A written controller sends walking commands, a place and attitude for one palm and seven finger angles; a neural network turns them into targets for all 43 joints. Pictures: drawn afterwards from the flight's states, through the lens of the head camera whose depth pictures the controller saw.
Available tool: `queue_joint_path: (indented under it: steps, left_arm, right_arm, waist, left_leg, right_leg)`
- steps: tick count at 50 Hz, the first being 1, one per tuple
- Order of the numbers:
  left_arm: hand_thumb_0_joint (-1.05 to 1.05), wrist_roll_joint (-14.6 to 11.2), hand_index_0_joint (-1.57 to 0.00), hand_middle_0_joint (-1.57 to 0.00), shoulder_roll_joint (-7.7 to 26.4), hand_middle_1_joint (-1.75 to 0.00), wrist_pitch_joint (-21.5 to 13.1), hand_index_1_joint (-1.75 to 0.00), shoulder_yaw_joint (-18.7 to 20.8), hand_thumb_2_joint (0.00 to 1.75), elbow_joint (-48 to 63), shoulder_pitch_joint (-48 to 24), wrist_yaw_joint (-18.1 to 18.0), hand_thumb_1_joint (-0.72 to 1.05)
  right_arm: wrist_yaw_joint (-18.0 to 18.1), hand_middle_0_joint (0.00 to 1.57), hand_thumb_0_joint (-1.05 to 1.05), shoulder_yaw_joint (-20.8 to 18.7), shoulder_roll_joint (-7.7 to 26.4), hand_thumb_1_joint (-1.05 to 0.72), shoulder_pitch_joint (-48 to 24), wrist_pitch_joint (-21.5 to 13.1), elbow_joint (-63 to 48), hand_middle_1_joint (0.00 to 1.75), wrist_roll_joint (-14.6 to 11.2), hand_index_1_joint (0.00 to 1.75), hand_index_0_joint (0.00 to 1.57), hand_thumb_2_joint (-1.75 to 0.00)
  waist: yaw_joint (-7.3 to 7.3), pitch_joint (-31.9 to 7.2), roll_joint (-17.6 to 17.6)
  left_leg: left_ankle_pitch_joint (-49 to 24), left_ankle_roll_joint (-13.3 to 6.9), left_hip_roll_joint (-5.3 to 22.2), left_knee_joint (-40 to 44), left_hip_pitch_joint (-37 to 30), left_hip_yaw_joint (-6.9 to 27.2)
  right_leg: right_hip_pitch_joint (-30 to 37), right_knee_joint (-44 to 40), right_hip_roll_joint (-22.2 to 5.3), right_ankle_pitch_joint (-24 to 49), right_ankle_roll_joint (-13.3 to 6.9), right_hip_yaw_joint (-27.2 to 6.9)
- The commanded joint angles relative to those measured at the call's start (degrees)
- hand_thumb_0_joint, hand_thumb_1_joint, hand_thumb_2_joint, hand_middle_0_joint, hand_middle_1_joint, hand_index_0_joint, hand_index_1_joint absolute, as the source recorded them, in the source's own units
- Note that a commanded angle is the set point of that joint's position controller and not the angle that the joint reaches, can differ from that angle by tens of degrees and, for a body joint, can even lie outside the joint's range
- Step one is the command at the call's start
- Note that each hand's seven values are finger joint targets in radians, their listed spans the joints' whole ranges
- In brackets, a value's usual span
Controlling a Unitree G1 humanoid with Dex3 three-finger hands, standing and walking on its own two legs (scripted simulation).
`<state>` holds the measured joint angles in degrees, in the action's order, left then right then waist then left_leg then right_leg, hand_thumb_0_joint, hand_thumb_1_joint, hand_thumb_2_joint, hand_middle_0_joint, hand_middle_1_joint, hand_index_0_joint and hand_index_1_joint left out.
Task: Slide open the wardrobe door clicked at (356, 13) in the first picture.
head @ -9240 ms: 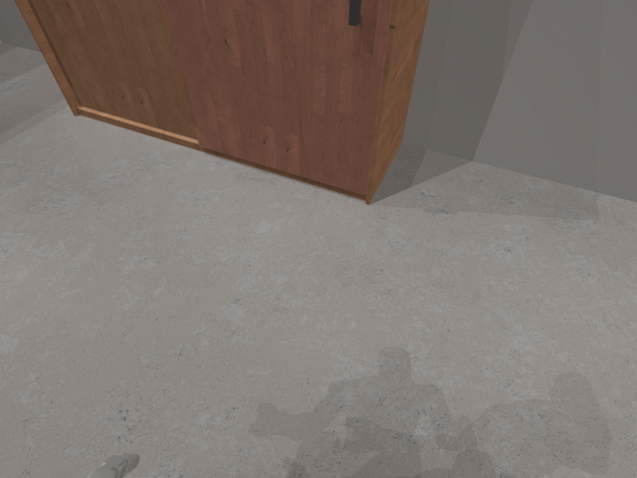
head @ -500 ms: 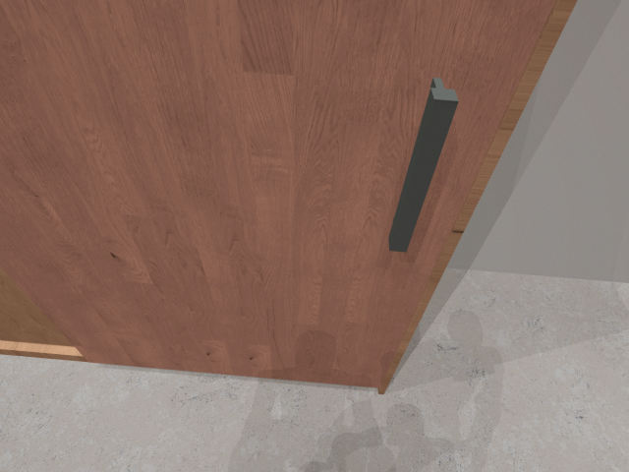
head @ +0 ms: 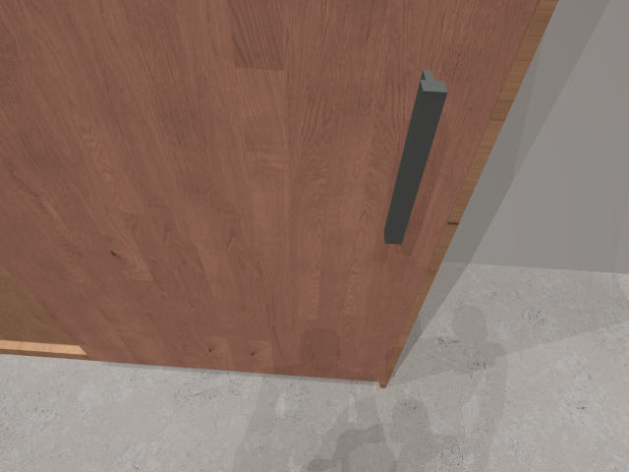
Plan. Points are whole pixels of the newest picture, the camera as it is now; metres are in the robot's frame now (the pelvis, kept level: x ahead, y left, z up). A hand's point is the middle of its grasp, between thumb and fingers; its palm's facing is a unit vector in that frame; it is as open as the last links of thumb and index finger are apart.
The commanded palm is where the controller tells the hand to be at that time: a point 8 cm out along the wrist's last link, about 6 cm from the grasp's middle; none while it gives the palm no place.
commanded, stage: look again from close up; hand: right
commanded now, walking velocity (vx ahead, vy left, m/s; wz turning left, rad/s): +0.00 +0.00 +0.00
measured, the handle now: (407, 166) +0.50 -0.10 +0.14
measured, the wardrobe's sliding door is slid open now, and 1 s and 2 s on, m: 0.00 0.00 0.00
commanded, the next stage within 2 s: raise the hand with hooked fingers in 0.28 s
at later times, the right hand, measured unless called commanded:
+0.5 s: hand out of the picture +0.08 -0.20 -0.11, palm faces +0.23 +0.94 -0.25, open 7.3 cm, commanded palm +0.10 -0.23 -0.06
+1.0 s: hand out of the picture +0.14 -0.21 +0.01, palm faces +0.18 +0.98 -0.08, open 9.8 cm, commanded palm +0.13 -0.26 +0.01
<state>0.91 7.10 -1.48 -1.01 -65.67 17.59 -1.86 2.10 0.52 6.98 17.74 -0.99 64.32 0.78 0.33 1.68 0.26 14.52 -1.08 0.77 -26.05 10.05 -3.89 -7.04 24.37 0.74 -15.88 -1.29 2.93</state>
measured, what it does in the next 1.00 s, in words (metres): lowers itself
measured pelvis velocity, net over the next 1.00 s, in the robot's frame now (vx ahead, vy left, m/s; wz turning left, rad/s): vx -0.03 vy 0.01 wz -0.06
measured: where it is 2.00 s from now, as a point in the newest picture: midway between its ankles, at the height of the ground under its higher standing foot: outside the picture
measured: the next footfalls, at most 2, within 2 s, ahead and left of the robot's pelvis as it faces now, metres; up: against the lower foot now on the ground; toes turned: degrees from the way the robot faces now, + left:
none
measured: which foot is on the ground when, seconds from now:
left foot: down 0.00-1.00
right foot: down 0.00-1.00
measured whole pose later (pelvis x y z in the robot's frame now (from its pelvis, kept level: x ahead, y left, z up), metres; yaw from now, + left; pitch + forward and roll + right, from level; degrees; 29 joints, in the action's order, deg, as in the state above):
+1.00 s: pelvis -0.03 +0.01 -0.06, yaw -4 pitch +9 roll +3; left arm -0.7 14.3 -14.0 -1.0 -30.0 9.6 -2.2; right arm -14.2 -11.3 12.9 27.4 -29.4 -4.2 -15.7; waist 3.6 -4.7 0.8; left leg 26.2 -2.6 0.7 -54.2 36.8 -9.5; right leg -38.3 58.6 -1.0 -29.0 -0.2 -2.8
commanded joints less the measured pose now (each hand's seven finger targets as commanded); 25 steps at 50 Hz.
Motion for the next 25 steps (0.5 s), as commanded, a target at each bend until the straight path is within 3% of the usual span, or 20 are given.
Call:
queue_joint_path:
  steps: [1, 18, 19, 20, 21, 22, 23, 24, 25]
  left_arm:
    - [0.00, -0.23, -0.20, -0.20, 4.78, -0.30, -0.63, -0.30, 0.99, 0.90, 0.84, 4.39, -0.46, 0.90]
    - [0.00, -0.24, -0.20, -0.20, 5.13, -0.30, -0.75, -0.30, 1.15, 0.90, 1.12, 3.90, -0.44, 0.90]
    - [0.00, -0.91, -0.20, -0.20, 7.39, -0.30, -1.04, -0.30, 1.32, 0.90, 5.32, -2.91, 0.31, 0.90]
    - [0.00, -3.43, -0.20, -0.20, 18.36, -0.30, -9.50, -0.30, 2.50, 0.90, 26.51, -2.11, -2.19, 0.90]
    - [0.00, -2.87, -0.20, -0.20, 12.36, -0.30, -14.85, -0.30, 0.50, 0.90, 23.26, -7.47, -4.03, 0.90]
    - [0.00, -2.27, -0.20, -0.20, 12.17, -0.30, -15.78, -0.30, 1.53, 0.90, 17.30, -5.12, -4.25, 0.90]
    - [0.00, -3.91, -0.20, -0.20, 10.50, -0.30, -15.87, -0.30, 2.22, 0.90, 19.82, -2.64, -3.30, 0.90]
    - [0.00, -5.06, -0.20, -0.20, 12.10, -0.30, -16.75, -0.30, 1.78, 0.90, 25.21, -4.71, -3.05, 0.90]
    - [0.00, -4.30, -0.20, -0.20, 14.21, -0.30, -18.32, -0.30, 2.56, 0.90, 26.62, -6.24, -3.43, 0.90]
  right_arm:
    - [0.33, 0.20, 0.00, -1.20, 5.77, -0.90, 3.48, -0.88, -1.57, 0.30, -0.05, 0.30, 0.20, -0.90]
    - [0.22, 0.20, 0.00, -1.32, 6.21, -0.90, 2.92, -0.84, -1.90, 0.30, 0.03, 0.30, 0.20, -0.90]
    - [2.39, 0.20, 0.00, -1.02, 7.48, -0.90, 7.05, -1.63, 0.51, 0.30, 0.48, 0.30, 0.20, -0.90]
    - [1.37, 0.20, 0.00, -5.22, 18.80, -0.88, -36.32, -14.03, -89.66, 0.32, -12.23, 0.32, 0.20, -0.89]
    - [4.06, 0.20, 0.00, -5.59, 15.35, -0.85, -13.54, -10.26, -75.04, 0.33, -7.08, 0.33, 0.20, -0.88]
    - [6.00, 0.21, 0.00, -1.43, 6.04, -0.83, -5.40, -7.70, -59.06, 0.34, -6.86, 0.34, 0.21, -0.87]
    - [6.56, 0.21, 0.00, 2.82, -1.35, -0.81, 6.62, -2.05, -54.36, 0.36, -7.94, 0.36, 0.21, -0.86]
    - [5.18, 0.21, 0.00, 6.54, -2.31, -0.78, -2.28, -3.13, -69.67, 0.37, -10.31, 0.37, 0.21, -0.85]
    - [4.52, 0.21, 0.00, 3.57, 1.40, -0.76, -3.66, -6.31, -72.44, 0.39, -10.32, 0.39, 0.21, -0.84]
  waist:
    - [-0.19, 4.64, -0.81]
    - [0.00, 3.30, -0.08]
    - [2.24, 3.35, -3.75]
    - [-5.47, -25.54, 9.25]
    - [-0.14, -23.32, 15.24]
    - [-1.82, -16.81, 11.84]
    - [-1.70, -9.72, 7.20]
    - [-2.86, -1.90, 2.77]
    - [-3.06, -2.29, -0.15]
  left_leg:
    - [-7.69, -1.80, 6.05, 4.55, 0.06, 6.14]
    - [-8.22, -1.61, 5.87, 4.50, -0.58, 6.09]
    - [-30.56, -0.44, 8.63, 3.26, 0.88, 8.12]
    - [-19.53, -0.50, 2.80, -0.78, -4.47, 4.77]
    - [-9.04, -1.82, 0.11, -2.69, -2.61, 3.10]
    - [-6.57, -1.07, 0.20, -2.02, 0.22, 0.85]
    - [-2.44, -0.43, 0.88, -1.42, 3.39, -0.26]
    - [-0.44, -0.29, 0.52, -1.18, 5.99, -0.40]
    - [2.69, -0.01, 0.57, -0.99, 7.81, -0.72]
  right_leg:
    - [-5.65, -5.51, -6.28, 7.59, -0.69, -5.17]
    - [-4.96, -5.78, -6.55, 8.94, -0.82, -5.48]
    - [-7.81, 5.72, -7.18, 13.50, 0.88, -3.05]
    - [6.82, -1.15, -0.92, 15.46, -0.02, -3.55]
    - [7.43, -1.93, -2.57, 20.69, -0.07, -1.72]
    - [1.38, -1.18, -2.60, 15.72, 1.15, -1.62]
    - [-4.88, -2.45, -3.07, 9.54, 1.42, -4.46]
    - [-7.80, -2.71, -3.30, 3.88, 0.73, -5.68]
    - [-7.85, -1.10, -3.02, 0.24, 0.48, -5.46]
